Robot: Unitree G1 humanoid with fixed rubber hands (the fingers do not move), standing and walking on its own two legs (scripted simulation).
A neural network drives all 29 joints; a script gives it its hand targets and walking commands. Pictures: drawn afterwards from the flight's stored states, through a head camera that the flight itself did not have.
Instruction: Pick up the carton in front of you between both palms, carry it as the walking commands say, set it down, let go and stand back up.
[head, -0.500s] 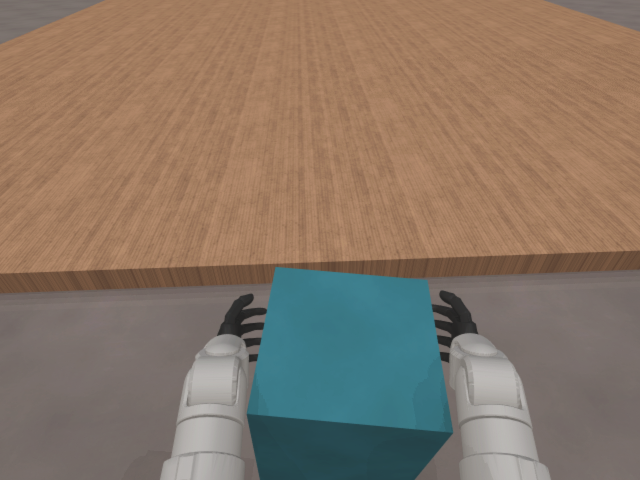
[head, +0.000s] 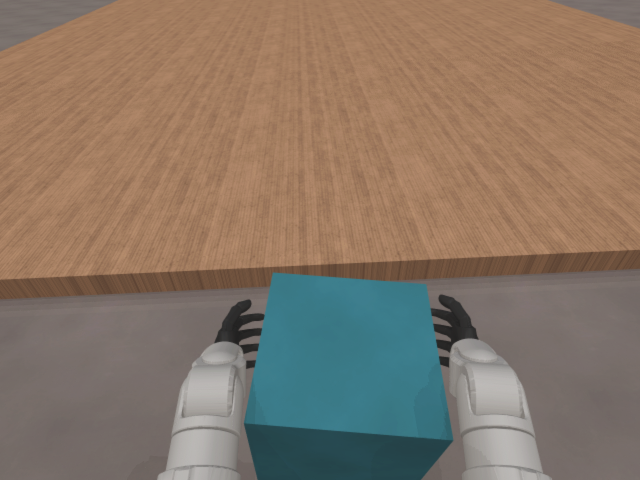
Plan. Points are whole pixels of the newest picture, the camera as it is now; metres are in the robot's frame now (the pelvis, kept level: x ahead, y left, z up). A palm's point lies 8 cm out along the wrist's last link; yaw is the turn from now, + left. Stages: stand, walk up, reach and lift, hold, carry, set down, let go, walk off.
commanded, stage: carry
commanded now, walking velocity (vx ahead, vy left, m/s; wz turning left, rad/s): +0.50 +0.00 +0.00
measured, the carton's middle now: (340, 389) +0.28 +0.01 -0.03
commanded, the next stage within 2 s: none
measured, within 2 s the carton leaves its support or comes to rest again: neither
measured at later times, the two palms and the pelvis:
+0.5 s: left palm (240, 264) +0.42 +0.16 +0.08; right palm (442, 265) +0.42 -0.14 +0.08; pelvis +0.18 +0.01 -0.01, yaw -3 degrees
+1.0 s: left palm (297, 176) +0.71 +0.10 +0.06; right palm (440, 176) +0.72 -0.20 +0.06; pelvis +0.48 -0.05 -0.01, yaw +0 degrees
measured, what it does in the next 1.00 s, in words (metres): walks ahead: left foot, then right foot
